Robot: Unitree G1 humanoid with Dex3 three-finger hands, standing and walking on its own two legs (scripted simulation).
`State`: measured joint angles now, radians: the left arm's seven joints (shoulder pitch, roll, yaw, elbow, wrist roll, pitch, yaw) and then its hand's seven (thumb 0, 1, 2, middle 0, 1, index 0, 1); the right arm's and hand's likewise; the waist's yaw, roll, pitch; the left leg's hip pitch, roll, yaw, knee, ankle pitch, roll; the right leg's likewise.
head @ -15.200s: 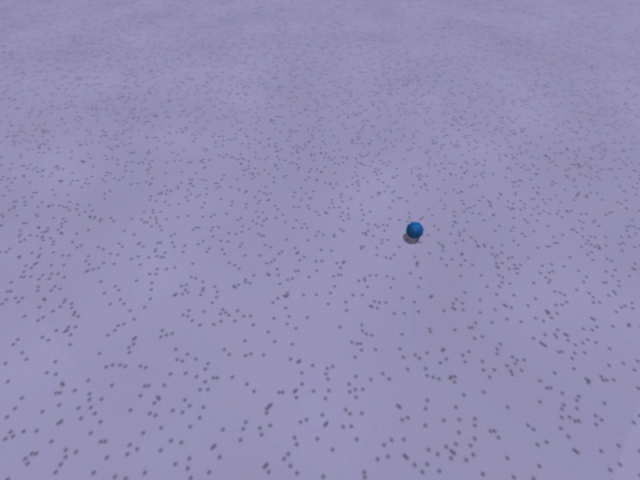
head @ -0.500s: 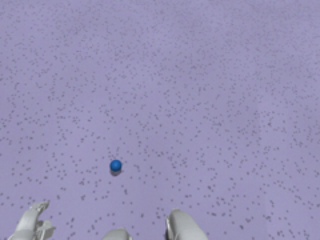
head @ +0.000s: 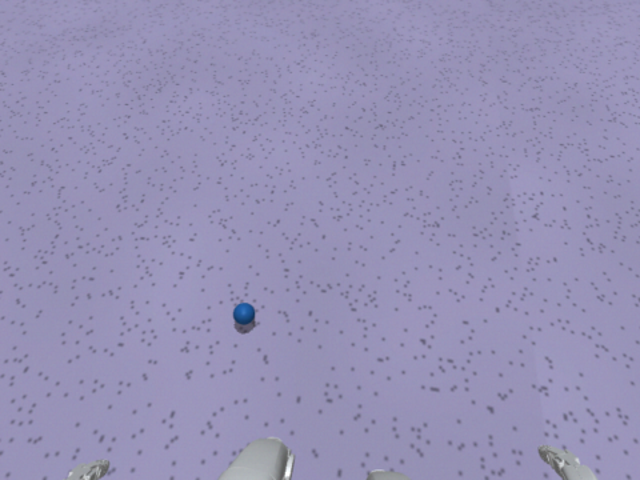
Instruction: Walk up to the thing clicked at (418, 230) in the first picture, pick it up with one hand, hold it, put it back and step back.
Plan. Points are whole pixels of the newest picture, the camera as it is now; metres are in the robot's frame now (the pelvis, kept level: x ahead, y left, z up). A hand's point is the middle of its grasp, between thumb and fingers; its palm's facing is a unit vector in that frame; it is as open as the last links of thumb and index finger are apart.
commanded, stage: walk up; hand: left
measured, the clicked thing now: (244, 313) +0.63 +0.27 -0.73
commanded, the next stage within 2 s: stand in 1.40 s
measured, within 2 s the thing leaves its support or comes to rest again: neither
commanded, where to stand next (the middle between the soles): +0.26 +0.01 m, yaw +2 degrees
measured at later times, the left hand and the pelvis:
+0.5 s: hand out of the picture -0.09 +0.24 -0.15, palm faces +0.03 -0.93 -0.38, open 7.4 cm; pelvis -0.12 -0.03 +0.00, yaw +1 degrees
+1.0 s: hand out of the picture -0.04 +0.25 -0.14, palm faces +0.06 -0.93 -0.37, open 7.4 cm; pelvis -0.11 -0.02 +0.01, yaw +3 degrees
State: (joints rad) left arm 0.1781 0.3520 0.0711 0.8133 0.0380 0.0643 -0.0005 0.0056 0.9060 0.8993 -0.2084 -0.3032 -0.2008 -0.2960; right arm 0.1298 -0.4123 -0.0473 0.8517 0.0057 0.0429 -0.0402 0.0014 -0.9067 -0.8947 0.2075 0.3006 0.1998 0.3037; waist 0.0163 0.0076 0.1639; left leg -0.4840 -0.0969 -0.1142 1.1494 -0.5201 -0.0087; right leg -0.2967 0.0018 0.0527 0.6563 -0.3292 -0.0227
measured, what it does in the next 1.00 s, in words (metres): walks backwards: left foot, then right foot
